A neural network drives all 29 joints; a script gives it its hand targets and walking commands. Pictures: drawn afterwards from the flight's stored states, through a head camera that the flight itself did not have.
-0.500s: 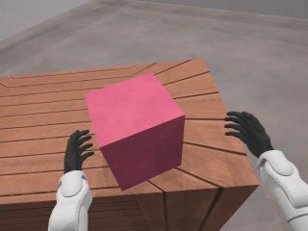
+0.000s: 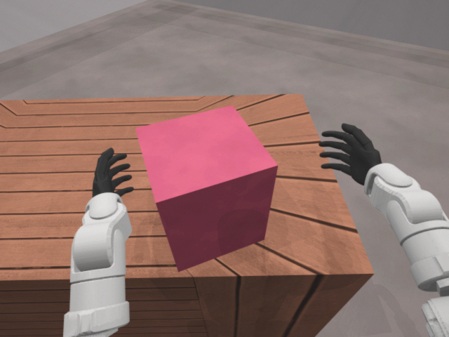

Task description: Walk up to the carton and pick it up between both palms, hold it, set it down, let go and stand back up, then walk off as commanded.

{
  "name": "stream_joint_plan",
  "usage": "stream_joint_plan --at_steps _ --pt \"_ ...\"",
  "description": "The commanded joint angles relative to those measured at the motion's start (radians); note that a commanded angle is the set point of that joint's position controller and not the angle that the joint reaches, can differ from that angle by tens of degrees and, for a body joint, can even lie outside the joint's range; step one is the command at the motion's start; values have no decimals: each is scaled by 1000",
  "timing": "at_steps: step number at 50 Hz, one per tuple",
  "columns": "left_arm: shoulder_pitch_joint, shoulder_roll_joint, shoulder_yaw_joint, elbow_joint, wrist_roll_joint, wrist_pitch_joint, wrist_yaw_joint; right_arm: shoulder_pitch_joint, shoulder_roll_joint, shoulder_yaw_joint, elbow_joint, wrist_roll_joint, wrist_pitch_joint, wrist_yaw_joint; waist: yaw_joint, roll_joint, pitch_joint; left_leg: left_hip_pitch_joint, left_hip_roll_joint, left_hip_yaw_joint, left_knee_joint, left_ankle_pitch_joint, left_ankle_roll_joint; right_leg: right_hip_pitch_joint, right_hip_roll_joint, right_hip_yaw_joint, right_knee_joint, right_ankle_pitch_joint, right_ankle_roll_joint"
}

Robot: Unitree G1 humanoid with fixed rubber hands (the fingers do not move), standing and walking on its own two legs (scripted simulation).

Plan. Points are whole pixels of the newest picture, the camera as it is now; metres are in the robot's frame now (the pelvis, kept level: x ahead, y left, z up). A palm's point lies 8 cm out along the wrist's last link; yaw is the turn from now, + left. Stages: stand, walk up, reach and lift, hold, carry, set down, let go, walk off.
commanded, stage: reach and lift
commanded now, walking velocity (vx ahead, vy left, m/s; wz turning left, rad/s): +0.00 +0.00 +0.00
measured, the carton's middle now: (205, 188) +0.42 +0.08 +0.02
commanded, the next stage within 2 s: none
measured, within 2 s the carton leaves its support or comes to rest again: neither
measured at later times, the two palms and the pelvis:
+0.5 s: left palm (100, 153) +0.36 +0.23 +0.19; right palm (341, 121) +0.43 -0.16 +0.20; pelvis -0.01 +0.00 +0.00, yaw +0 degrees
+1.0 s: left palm (106, 124) +0.40 +0.23 +0.22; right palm (332, 97) +0.47 -0.15 +0.22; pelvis +0.00 +0.00 +0.00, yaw +0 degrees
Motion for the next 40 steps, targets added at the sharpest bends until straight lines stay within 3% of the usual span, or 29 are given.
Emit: stream_joint_plan --at_steps 1,4,6,9,13,14,17,20,24,27,30,34,36,40 --pt "-371 130 31 -244 -40 -47 -13 -483 -201 -11 -205 98 -90 -26 135 33 -520 99 -54 40 56 295 12 69 -47 65 -43 563 79" --pt "-328 102 46 -79 -18 -2 -39 -486 -202 10 -82 93 -56 -38 127 4 -400 68 -56 43 22 196 18 51 -56 59 -63 531 92" --pt "-338 101 73 41 -9 5 -56 -510 -184 51 -13 87 -31 -34 147 -34 -340 28 -52 41 1 131 30 49 -68 63 -80 472 99" --pt "-417 111 111 133 6 2 -62 -590 -172 82 73 80 -9 -24 179 -53 -302 6 -46 41 -2 95 42 11 -66 69 -103 329 93" --pt "-516 151 121 65 -11 -37 -33 -657 -147 90 65 86 -17 -15 206 -40 -387 13 -47 39 13 122 45 14 -56 74 -91 284 83" --pt "-545 148 108 65 -26 -43 -29 -692 -151 89 63 87 -25 -11 197 -42 -407 8 -49 38 15 134 46 12 -51 69 -85 300 82" --pt "-642 177 85 107 -56 -53 -13 -790 -164 67 52 84 -35 -6 192 -41 -449 -16 -50 41 24 114 49 0 -37 68 -79 252 71" --pt "-710 164 46 195 -106 -61 -7 -852 -160 45 118 60 -24 4 181 -54 -435 -43 -44 36 22 49 55 -47 -34 65 -93 136 67" --pt "-751 169 51 234 -103 -75 10 -863 -151 73 212 61 -11 15 197 -26 -470 -39 -36 44 17 49 49 -23 -39 71 -97 122 67" --pt "-736 172 58 264 -76 -71 12 -838 -151 106 326 78 6 25 200 -2 -487 -22 -40 49 24 103 42 0 -33 66 -87 208 65" --pt "-743 175 67 248 -47 -64 6 -861 -160 120 342 92 -1 21 196 31 -546 -5 -50 54 41 200 33 47 -26 50 -62 378 69" --pt "-770 186 78 185 -29 -60 -1 -919 -162 125 268 117 -27 6 196 65 -613 10 -63 48 64 300 10 99 -26 39 -30 591 82" --pt "-784 196 81 181 -32 -60 -4 -952 -163 127 236 127 -34 -3 204 53 -626 -5 -65 44 64 309 4 127 -30 39 -21 651 89" --pt "-840 219 94 238 -70 -88 -6 -1006 -155 132 226 118 -39 -7 218 7 -638 -61 -64 41 57 246 14 138 -36 48 -13 635 101"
